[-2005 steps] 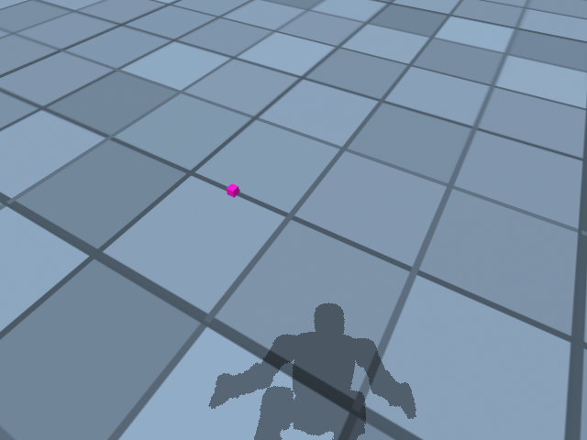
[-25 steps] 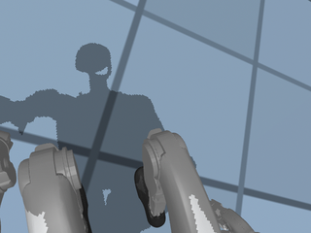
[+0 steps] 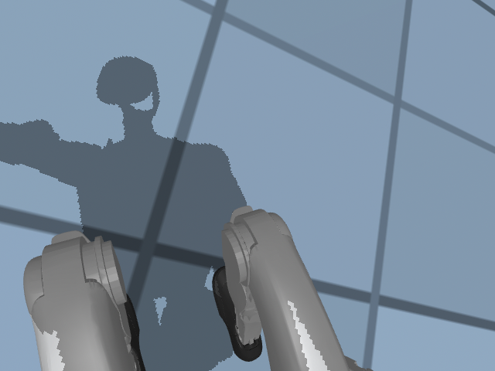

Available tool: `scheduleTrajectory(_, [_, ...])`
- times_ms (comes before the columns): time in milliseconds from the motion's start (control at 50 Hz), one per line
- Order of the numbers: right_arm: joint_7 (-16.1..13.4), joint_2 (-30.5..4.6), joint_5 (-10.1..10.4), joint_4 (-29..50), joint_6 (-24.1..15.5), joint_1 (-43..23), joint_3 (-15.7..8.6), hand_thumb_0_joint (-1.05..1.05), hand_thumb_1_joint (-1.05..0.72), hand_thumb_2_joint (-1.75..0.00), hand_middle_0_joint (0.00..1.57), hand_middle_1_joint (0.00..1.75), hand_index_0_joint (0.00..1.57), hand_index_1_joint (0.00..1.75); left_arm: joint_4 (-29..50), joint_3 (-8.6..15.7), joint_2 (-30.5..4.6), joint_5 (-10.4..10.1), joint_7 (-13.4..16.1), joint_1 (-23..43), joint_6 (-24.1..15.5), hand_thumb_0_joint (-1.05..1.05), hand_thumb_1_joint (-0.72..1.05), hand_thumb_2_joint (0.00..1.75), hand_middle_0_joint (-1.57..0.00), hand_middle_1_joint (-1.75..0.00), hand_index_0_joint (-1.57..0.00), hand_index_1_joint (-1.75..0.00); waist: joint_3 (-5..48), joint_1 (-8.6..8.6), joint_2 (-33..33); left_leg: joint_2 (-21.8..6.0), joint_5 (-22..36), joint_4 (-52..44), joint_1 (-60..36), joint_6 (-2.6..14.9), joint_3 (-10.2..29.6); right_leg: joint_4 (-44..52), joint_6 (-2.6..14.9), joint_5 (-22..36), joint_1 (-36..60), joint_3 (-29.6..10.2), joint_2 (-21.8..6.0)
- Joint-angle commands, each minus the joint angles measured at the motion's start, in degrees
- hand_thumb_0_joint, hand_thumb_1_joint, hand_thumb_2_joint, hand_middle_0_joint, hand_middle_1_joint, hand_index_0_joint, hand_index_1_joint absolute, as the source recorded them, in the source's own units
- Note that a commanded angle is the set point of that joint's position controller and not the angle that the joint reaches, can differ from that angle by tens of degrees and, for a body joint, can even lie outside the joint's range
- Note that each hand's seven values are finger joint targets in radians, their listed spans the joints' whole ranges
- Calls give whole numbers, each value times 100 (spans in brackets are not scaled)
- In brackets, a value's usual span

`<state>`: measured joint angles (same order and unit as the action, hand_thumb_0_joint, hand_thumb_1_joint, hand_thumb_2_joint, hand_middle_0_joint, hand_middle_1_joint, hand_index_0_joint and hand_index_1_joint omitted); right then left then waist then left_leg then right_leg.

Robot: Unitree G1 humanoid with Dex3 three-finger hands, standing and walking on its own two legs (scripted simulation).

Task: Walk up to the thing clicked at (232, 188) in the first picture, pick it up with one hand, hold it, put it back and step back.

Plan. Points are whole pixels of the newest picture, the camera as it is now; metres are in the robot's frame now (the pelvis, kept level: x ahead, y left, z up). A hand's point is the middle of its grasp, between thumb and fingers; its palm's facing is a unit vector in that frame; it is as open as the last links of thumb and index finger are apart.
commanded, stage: approach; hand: left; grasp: from above
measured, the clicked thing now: out of the picture +0.36 +0.40 -0.31
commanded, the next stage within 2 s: rest palm in 1.22 s
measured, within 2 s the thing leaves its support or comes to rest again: neither
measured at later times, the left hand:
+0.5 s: hand out of the picture +0.35 +0.38 -0.21, palm faces +0.02 -0.38 -0.92, open 13.3 cm
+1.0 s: hand out of the picture +0.35 +0.42 -0.19, palm faces -0.11 -0.40 -0.91, open 13.7 cm
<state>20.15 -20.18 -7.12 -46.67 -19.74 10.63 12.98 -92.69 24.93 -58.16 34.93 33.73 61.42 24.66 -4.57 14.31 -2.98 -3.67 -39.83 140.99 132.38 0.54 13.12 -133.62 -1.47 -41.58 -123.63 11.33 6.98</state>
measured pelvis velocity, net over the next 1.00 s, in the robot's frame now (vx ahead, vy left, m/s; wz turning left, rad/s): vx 0.00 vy -0.01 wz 0.03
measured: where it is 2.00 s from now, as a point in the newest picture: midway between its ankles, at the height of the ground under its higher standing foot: (187, 343)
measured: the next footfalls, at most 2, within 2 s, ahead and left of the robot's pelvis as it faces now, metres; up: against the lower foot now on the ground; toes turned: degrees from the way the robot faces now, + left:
none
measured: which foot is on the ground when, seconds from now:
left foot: down 0.00-1.00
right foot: down 0.00-1.00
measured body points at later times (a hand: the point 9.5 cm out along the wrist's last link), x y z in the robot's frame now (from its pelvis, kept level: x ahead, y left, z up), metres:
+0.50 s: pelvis -0.02 -0.02 -0.01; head +0.24 +0.08 +0.34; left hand +0.35 +0.39 -0.16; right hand +0.08 -0.28 -0.09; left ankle +0.07 +0.13 -0.29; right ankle +0.10 -0.11 -0.29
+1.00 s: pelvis +0.00 -0.01 +0.00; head +0.24 +0.11 +0.36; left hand +0.36 +0.43 -0.13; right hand +0.07 -0.24 -0.09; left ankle +0.07 +0.13 -0.29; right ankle +0.10 -0.11 -0.29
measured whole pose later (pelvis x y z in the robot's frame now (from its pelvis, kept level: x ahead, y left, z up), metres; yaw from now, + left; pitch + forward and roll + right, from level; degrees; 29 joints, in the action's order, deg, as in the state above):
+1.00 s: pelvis +0.00 -0.01 +0.00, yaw +2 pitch +30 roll -12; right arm 20.8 -17.7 -6.3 -47.9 -20.8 9.5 10.0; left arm -84.2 13.2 -45.6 34.6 31.3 56.1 24.9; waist -2.8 11.7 -2.6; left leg -2.6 -38.9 140.3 132.4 -0.3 12.2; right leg -134.3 -0.7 -41.8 -123.9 10.8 5.7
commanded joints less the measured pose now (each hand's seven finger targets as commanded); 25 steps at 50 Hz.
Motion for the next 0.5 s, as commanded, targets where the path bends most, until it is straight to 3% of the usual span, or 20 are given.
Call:
scheduleTrajectory(0, [-43,-1577,173,-166,-65,1125,-809,0,-90,-89,20,30,20,30,663,-1200,581,52,-321,559,103,0,-44,88,-12,-100,-13,-99,3313,162,2471,-173,1684,-1783,-3476,-221,-21,954,313,1655,661,481,53])
scheduleTrajectory(20, [-50,-1551,187,-181,-98,1091,-861,0,-90,-90,20,30,20,30,893,-1399,725,62,-389,611,83,0,-43,86,-12,-101,-14,-99,3287,181,2376,-145,1437,-1873,-3525,-210,17,994,316,1492,590,470,39])
scheduleTrajectory(80, [-44,-1522,230,-248,-200,1143,-971,0,-91,-90,20,30,20,30,1720,-1668,1053,85,-311,1092,-110,0,-38,81,-16,-99,-18,-97,3525,256,2431,-64,969,-1931,-3703,-193,79,1059,327,1269,516,403,-23])
scheduleTrajectory(100, [-48,-1571,261,-339,-213,1151,-1008,0,-91,-90,20,30,20,30,1385,-1699,1166,127,-210,849,-143,0,-38,81,-15,-101,-18,-98,3426,224,2424,-58,711,-1991,-3705,-205,65,1097,347,1085,412,406,-23])
scheduleTrajectory(120, [-50,-1500,249,-325,-247,1094,-946,0,-91,-90,20,30,20,30,1630,-1643,910,162,-125,861,-225,0,-39,82,-15,-100,-18,-97,3377,140,2383,-10,556,-1954,-3546,-163,-27,1177,339,1004,541,316,-24])
scheduleTrajectory(160, [-76,-1534,182,-162,-298,848,-906,0,-91,-89,20,30,20,30,1534,-1083,348,273,180,699,-359,0,-40,83,-15,-99,-17,-97,3433,-85,2255,-4,478,-1861,-3303,-119,-195,1235,330,900,734,227,-47])
scheduleTrajectory(180, [-105,-1621,120,-236,-298,856,-925,0,-90,-89,20,30,20,30,1086,-712,-49,356,372,393,-374,0,-40,84,-14,-100,-16,-97,3275,-186,2067,31,456,-1788,-2899,-71,-409,1329,326,851,928,107,-12])
scheduleTrajectory(200, [-110,-1546,57,-247,-286,861,-820,0,-90,-89,20,30,20,30,1077,-570,-179,457,521,475,-401,0,-42,86,-14,-98,-15,-96,3353,-190,1934,43,620,-1611,-2702,-35,-546,1384,305,962,1161,46,-14])
scheduleTrajectory(260, [-155,-1501,-134,-239,-387,694,-638,0,-90,-89,20,30,20,30,776,-474,-422,537,817,957,-545,0,-39,86,-18,-95,-19,-94,3382,7,1646,64,701,-1316,-2266,59,-798,1637,270,902,1504,-188,-4])
scheduleTrajectory(300, [-170,-1549,-267,-216,-481,525,-524,0,-90,-89,20,30,20,30,679,-246,-751,482,1041,1115,-694,0,-39,86,-19,-91,-18,-91,3434,77,1422,42,726,-1158,-2214,96,-779,1749,207,838,1794,-282,-33])
scheduleTrajectory(320, [-142,-1572,-328,-158,-517,480,-473,0,-90,-89,20,30,20,30,478,-241,-739,473,1136,1067,-747,0,-39,85,-19,-90,-18,-90,3481,109,1335,35,775,-1073,-2232,114,-788,1758,182,878,1917,-309,-53])
scheduleTrajectory(340, [-137,-1648,-380,-219,-537,514,-462,0,-90,-89,20,30,20,30,554,-51,-1032,500,1263,1164,-815,0,-39,85,-20,-89,-19,-89,3569,154,1214,18,747,-1050,-2270,126,-737,1781,158,836,2042,-291,-40])
scheduleTrajectory(360, [-131,-1643,-421,-87,-562,309,-407,0,-90,-90,20,30,20,30,303,-110,-987,456,1328,1064,-835,0,-38,84,-20,-90,-20,-90,3619,161,1244,18,751,-978,-2254,122,-764,1770,147,793,2213,-367,-52])
scheduleTrajectory(420, [-125,-1718,-505,-74,-576,216,-303,0,-90,-90,20,30,20,30,84,75,-1313,213,1385,1162,-857,0,-37,84,-20,-89,-20,-90,3549,269,1326,4,731,-862,-2265,123,-764,1743,94,727,2246,-381,-66])
scheduleTrajectory(440, [-133,-1800,-511,-243,-541,340,-310,0,-90,-90,20,30,20,30,-24,363,-1637,122,1383,1108,-843,0,-37,83,-18,-91,-19,-91,3511,277,1297,-11,586,-841,-2259,126,-733,1781,85,541,2218,-366,-36])
scheduleTrajectory(460, [-134,-1809,-504,-216,-522,338,-263,0,-90,-90,20,30,20,30,-121,468,-1820,83,1355,1097,-788,0,-37,84,-19,-90,-19,-90,3343,271,1402,-23,526,-878,-2294,116,-717,1726,102,472,2085,-311,-48])
scheduleTrajectory(480, [-126,-1804,-498,-72,-470,325,-208,0,-90,-90,20,30,20,30,-187,515,-1793,-24,1306,1084,-756,0,-38,84,-18,-90,-18,-90,3466,259,1493,-68,508,-914,-2274,89,-685,1736,118,532,2188,-316,10])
